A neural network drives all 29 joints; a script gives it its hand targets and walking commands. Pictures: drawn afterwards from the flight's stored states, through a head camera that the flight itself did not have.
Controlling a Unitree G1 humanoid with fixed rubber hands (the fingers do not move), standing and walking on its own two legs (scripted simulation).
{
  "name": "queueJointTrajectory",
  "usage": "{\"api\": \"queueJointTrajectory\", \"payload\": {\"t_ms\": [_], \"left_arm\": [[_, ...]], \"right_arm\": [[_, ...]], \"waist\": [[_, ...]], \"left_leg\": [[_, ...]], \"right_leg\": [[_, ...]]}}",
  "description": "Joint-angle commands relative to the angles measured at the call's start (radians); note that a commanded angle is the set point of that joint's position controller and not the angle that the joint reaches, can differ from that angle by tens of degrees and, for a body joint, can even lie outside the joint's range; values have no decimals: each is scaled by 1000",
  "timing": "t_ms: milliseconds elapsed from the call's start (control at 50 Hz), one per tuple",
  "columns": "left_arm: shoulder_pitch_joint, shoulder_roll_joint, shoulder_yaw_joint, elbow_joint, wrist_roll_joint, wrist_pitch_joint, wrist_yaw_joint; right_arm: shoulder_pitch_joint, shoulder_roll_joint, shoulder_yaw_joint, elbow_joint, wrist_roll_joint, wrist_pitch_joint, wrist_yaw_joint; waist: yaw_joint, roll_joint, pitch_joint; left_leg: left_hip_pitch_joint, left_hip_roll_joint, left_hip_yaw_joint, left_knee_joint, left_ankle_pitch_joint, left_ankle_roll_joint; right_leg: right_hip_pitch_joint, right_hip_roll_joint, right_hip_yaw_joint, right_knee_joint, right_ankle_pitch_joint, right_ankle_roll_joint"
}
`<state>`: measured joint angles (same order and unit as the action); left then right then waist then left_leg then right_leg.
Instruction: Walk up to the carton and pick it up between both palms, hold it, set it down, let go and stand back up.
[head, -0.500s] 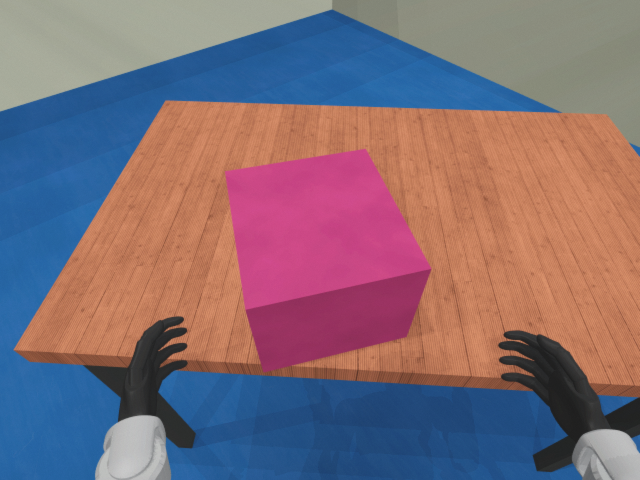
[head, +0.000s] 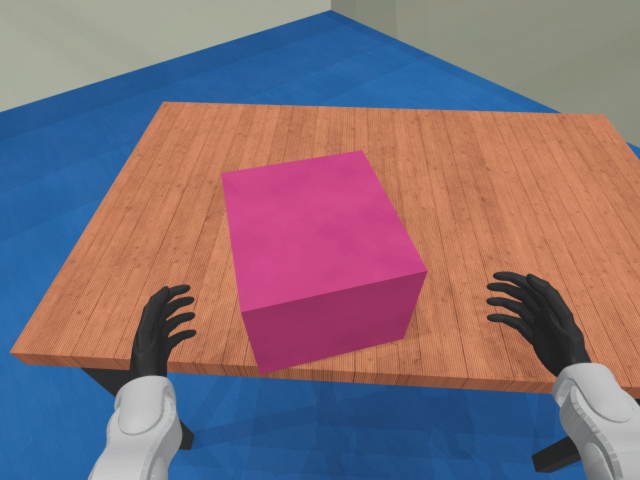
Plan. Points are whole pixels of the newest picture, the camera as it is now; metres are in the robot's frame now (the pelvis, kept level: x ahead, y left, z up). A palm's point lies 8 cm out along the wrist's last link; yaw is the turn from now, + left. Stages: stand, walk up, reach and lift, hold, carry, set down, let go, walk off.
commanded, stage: reach and lift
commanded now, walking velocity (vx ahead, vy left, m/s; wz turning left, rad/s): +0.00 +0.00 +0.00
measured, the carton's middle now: (313, 257) +0.40 +0.04 +0.03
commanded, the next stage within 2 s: none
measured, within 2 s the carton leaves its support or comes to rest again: neither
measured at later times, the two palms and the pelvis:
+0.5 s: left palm (169, 297) +0.28 +0.19 +0.11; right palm (526, 265) +0.33 -0.21 +0.11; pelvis +0.00 +0.00 +0.00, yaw +0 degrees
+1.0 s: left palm (170, 240) +0.34 +0.19 +0.14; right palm (494, 197) +0.40 -0.18 +0.15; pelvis +0.00 +0.00 +0.00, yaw +0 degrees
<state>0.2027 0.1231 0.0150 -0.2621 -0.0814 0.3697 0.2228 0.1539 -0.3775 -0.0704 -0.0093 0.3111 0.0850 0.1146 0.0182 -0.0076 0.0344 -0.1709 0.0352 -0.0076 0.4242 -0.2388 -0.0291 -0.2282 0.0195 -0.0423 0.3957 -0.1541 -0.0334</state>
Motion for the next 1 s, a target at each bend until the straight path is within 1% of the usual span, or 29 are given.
{"api": "queueJointTrajectory", "payload": {"t_ms": [0,80,160,180,220,280,320,340,360,380,400,420,480,540,580,620,640,660,680,700,740,760,780,800,820,860,920,940,980], "left_arm": [[-246,41,21,-243,-41,46,9],[-313,25,48,-258,-19,109,2],[-320,27,75,-256,-19,180,-10],[-331,44,104,-300,-8,188,-5],[-389,45,123,-298,3,209,-2],[-483,70,138,-301,-12,239,3],[-522,65,157,-220,10,263,7],[-495,49,170,-184,16,287,5],[-508,52,147,-234,7,295,3],[-545,56,170,-193,13,311,4],[-578,66,167,-236,15,314,6],[-577,67,158,-219,6,326,8],[-591,50,192,-151,21,349,-3],[-660,71,201,-159,32,374,-9],[-787,87,197,-110,25,369,-1],[-760,85,207,-85,14,367,-6],[-724,81,213,-90,18,367,-6],[-815,100,216,-56,20,372,-10],[-860,119,235,-33,27,376,-6],[-887,94,199,-39,15,373,-3],[-911,100,204,-40,13,372,4],[-933,111,204,-16,8,375,2],[-968,122,216,20,6,373,5],[-944,112,212,-23,13,366,8],[-938,118,231,57,17,376,3],[-952,128,237,63,21,386,-2],[-1095,154,222,123,6,380,-6],[-1062,145,228,88,26,372,4],[-1120,157,230,123,16,365,2]], "right_arm": [[-214,-165,-30,-142,38,25,-28],[-292,-168,-13,-98,67,62,-45],[-328,-212,-9,-90,76,91,-73],[-346,-202,13,-122,90,91,-77],[-408,-198,26,-123,100,110,-87],[-531,-222,5,-105,86,126,-97],[-583,-209,16,-19,83,147,-95],[-569,-216,35,3,91,164,-98],[-581,-214,15,12,87,164,-98],[-632,-221,22,42,88,171,-101],[-674,-223,30,-16,99,166,-103],[-683,-224,17,-17,90,166,-106],[-699,-228,44,80,102,189,-110],[-784,-241,45,61,106,191,-120],[-892,-222,35,131,98,206,-122],[-888,-229,42,120,98,208,-118],[-865,-226,57,130,102,209,-120],[-937,-227,59,155,108,217,-129],[-1009,-239,70,162,110,220,-124],[-1014,-239,42,201,98,221,-119],[-1037,-239,45,224,110,224,-110],[-1051,-242,40,270,105,229,-111],[-1103,-239,41,262,103,227,-111],[-1071,-232,68,245,115,219,-111],[-1086,-232,84,286,121,223,-115],[-1115,-231,104,279,130,227,-126],[-1232,-226,76,347,120,237,-133],[-1216,-225,101,358,135,230,-124],[-1260,-229,88,417,135,235,-125]], "waist": [[40,-33,-198],[37,-3,-203],[33,-12,-218],[52,-3,-248],[55,0,-262],[59,-13,-301],[64,2,-241],[76,-11,-216],[45,-6,-240],[60,-7,-240],[70,-23,-294],[54,-23,-299],[64,-35,-248],[60,-28,-310],[63,3,-285],[78,-53,-311],[88,-64,-315],[80,-56,-316],[102,-34,-315],[77,-26,-318],[93,-8,-351],[80,-6,-353],[101,-29,-361],[103,-28,-406],[107,-43,-370],[112,-61,-400],[93,-43,-394],[111,-19,-419],[103,-8,-419]], "left_leg": [[28,-33,31,-183,135,14],[76,-32,30,-164,222,10],[115,-33,34,-136,355,-4],[105,-36,30,-139,367,-3],[100,-39,29,-130,376,-3],[65,-41,42,-136,331,2],[30,-36,38,-160,240,12],[35,-35,38,-160,269,12],[46,-39,36,-154,263,7],[41,-36,38,-163,266,10],[31,-40,48,-155,276,14],[40,-39,38,-155,277,11],[28,-40,45,-148,297,14],[22,-47,51,-143,319,13],[-41,-50,55,-155,212,15],[-56,-46,52,-168,188,27],[-47,-47,47,-158,242,30],[-56,-52,55,-156,216,25],[-73,-50,57,-162,209,21],[-51,-46,56,-158,198,15],[-52,-41,50,-154,205,13],[-52,-43,49,-149,210,10],[-58,-42,55,-147,197,16],[-49,-46,50,-136,272,15],[-70,-47,54,-136,248,17],[-76,-53,56,-127,278,19],[-108,-54,62,-128,227,11],[-70,-45,55,-120,285,4],[-80,-49,51,-124,244,3]], "right_leg": [[194,-4,129,-118,14,-27],[170,11,106,-110,74,-31],[215,28,87,-101,181,-24],[245,23,90,-99,196,-22],[245,21,98,-95,195,-20],[279,19,95,-84,183,-16],[239,15,97,-88,116,-14],[247,20,93,-90,125,-15],[269,20,90,-89,139,-15],[270,20,93,-91,142,-11],[298,20,90,-81,163,-8],[300,21,89,-81,171,-7],[301,24,90,-76,205,2],[345,24,95,-73,244,4],[297,12,94,-63,156,8],[322,8,99,-61,158,24],[352,10,102,-55,226,23],[344,12,104,-52,213,29],[331,16,95,-52,186,25],[295,19,86,-57,161,22],[303,19,83,-48,151,18],[297,20,84,-51,161,17],[297,19,90,-55,146,24],[341,21,91,-37,243,23],[341,13,98,-45,233,33],[381,15,97,-31,293,37],[354,12,94,-28,250,39],[368,19,85,-23,291,31],[331,20,92,-31,240,35]]}}
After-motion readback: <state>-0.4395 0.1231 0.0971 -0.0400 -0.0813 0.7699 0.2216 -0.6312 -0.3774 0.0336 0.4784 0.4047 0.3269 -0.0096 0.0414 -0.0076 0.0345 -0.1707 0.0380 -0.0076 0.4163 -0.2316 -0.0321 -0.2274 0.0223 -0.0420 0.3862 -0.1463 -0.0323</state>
